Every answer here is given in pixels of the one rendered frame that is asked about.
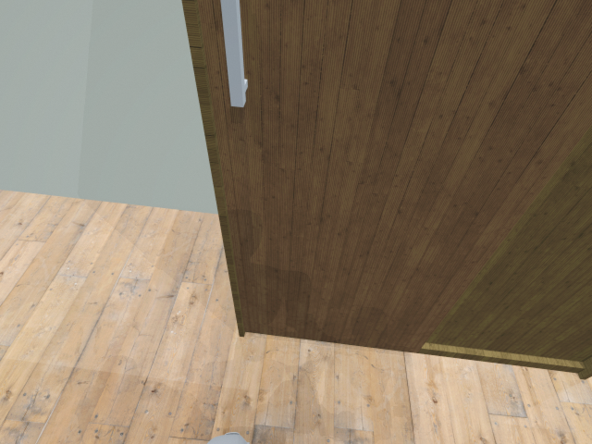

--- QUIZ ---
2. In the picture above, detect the wardrobe door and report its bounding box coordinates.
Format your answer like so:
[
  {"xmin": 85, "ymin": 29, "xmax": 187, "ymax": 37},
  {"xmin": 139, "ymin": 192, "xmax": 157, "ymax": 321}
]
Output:
[
  {"xmin": 426, "ymin": 125, "xmax": 592, "ymax": 362},
  {"xmin": 197, "ymin": 0, "xmax": 592, "ymax": 352}
]

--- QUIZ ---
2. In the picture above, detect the handle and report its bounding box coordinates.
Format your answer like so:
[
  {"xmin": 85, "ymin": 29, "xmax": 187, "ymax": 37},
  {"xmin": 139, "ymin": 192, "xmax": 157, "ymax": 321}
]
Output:
[{"xmin": 220, "ymin": 0, "xmax": 248, "ymax": 107}]

